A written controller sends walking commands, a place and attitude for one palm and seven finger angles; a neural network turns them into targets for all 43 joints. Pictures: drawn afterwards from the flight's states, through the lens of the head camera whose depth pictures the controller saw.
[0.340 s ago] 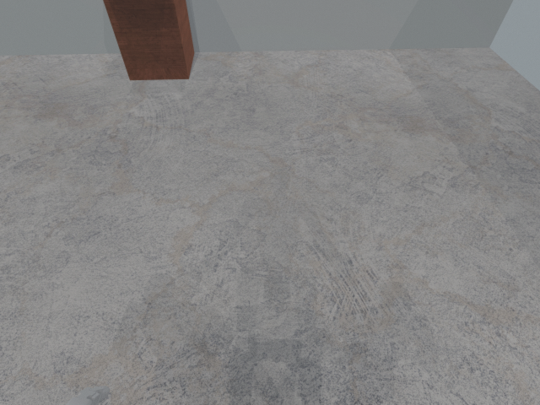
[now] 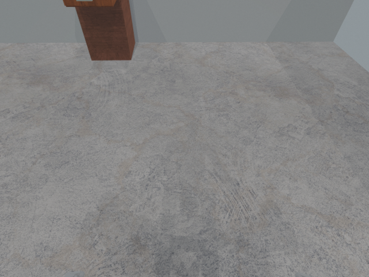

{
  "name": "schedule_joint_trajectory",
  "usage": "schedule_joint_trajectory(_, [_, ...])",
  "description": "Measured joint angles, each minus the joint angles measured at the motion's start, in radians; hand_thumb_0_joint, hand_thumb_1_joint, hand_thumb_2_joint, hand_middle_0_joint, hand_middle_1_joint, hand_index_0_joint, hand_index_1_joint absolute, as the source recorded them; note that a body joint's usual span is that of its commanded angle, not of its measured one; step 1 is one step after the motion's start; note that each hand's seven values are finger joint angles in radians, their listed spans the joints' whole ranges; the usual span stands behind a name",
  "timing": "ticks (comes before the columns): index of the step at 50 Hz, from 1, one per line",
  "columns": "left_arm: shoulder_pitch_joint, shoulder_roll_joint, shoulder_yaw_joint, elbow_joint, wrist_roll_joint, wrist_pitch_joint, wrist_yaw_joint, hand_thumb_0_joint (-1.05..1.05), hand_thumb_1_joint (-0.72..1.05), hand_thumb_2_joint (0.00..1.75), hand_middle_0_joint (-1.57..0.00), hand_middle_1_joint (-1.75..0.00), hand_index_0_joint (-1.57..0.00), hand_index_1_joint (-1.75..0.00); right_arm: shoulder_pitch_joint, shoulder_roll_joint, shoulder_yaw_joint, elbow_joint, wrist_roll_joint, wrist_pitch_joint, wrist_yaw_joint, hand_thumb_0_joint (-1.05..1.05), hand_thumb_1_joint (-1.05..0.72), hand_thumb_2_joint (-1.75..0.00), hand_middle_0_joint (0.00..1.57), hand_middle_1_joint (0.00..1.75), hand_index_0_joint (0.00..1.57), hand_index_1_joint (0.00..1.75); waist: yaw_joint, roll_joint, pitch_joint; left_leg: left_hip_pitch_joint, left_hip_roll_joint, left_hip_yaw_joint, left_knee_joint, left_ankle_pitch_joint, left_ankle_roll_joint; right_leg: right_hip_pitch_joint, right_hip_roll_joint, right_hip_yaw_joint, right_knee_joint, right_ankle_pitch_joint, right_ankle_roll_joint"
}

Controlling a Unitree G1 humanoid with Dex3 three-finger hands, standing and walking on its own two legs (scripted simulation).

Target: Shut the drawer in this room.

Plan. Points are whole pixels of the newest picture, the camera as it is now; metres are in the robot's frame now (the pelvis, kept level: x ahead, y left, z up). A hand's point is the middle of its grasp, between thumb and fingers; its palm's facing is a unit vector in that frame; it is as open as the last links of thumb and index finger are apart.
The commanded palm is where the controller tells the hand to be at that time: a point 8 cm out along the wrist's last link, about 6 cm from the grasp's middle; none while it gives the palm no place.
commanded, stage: stand and wait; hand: left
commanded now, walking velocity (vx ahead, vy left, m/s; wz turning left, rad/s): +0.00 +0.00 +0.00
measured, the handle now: out of the picture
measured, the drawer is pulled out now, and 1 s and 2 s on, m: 0.28 0.28 0.28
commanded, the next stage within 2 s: turn or walk to find it in 0.56 s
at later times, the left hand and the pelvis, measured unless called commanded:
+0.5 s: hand out of the picture +0.05 +0.24 -0.15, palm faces -0.03 -0.94 -0.33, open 7.4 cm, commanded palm none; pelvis -0.02 -0.01 +0.00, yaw +0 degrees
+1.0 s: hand out of the picture +0.02 +0.21 -0.17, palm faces +0.01 -0.96 -0.27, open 7.4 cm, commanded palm none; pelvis -0.02 -0.01 +0.00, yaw +2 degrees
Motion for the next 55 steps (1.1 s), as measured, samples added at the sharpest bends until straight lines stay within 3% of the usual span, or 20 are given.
schedule_joint_trajectory(33, [0.0,0.01,0.006,0.059,0.0,-0.004,-0.003,0.01,0.9,0.9,-0.2,-0.3,-0.2,-0.3,0.047,-0.01,0.0,0.085,0.005,0.004,0.006,0.01,-0.91,-0.9,0.2,0.3,0.2,0.3,-0.014,0.006,0.016,-0.014,0.013,-0.007,-0.043,0.054,-0.014,-0.014,0.013,-0.007,-0.041,0.052,-0.012])
schedule_joint_trajectory(47, [0.042,-0.052,-0.003,0.041,0.0,0.007,0.006,0.01,0.9,0.9,-0.2,-0.3,-0.2,-0.3,0.064,0.064,0.008,0.064,0.006,0.018,0.009,0.01,-0.91,-0.9,0.2,0.3,0.2,0.3,-0.003,0.002,0.026,-0.06,0.001,-0.029,0.029,0.025,-0.012,-0.047,0.001,-0.029,0.024,0.017,-0.009])
schedule_joint_trajectory(55, [0.061,-0.058,0.008,0.048,0.001,0.014,0.016,0.01,0.9,0.9,-0.2,-0.3,-0.2,-0.3,0.073,0.069,-0.001,0.061,0.006,0.021,0.004,0.01,-0.91,-0.9,0.2,0.3,0.2,0.3,-0.002,0.004,0.024,-0.077,-0.004,-0.044,0.033,0.03,-0.011,-0.054,-0.005,-0.044,0.021,0.02,-0.006])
